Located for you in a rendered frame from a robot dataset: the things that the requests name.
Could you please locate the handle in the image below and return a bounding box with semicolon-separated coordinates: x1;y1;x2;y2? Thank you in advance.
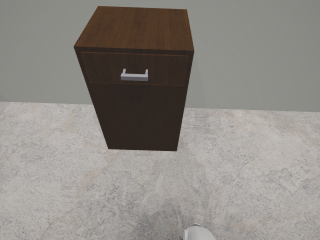
120;68;148;81

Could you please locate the right robot thigh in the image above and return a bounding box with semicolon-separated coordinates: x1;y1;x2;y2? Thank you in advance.
183;226;216;240

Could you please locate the robot right shin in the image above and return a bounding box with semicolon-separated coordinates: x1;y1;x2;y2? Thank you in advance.
190;223;201;227

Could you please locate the cabinet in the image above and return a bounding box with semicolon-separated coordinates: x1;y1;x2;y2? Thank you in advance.
73;6;194;152

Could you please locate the drawer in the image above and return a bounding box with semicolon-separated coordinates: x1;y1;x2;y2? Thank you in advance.
81;51;188;85

